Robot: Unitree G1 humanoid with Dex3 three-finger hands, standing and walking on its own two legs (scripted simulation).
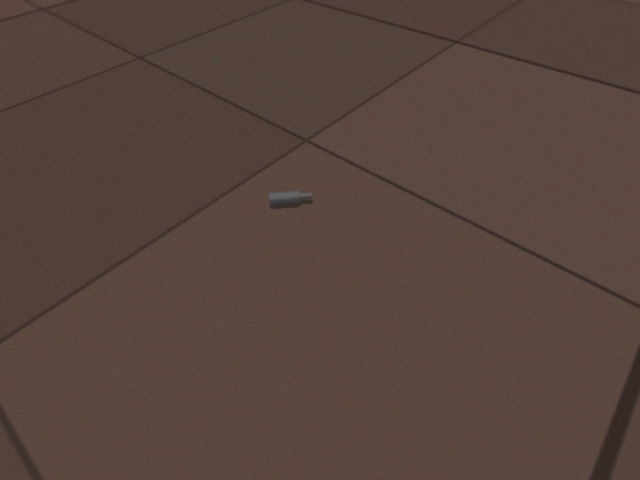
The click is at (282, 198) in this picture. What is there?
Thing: lying bottle
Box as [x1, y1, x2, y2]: [269, 190, 311, 205]
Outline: 311,192 299,193 298,190 270,192 270,205 299,202 301,198 311,198
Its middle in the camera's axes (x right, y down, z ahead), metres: -0.13 -0.20 +1.82
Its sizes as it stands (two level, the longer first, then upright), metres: 0.197 0.060 0.060
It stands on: the floor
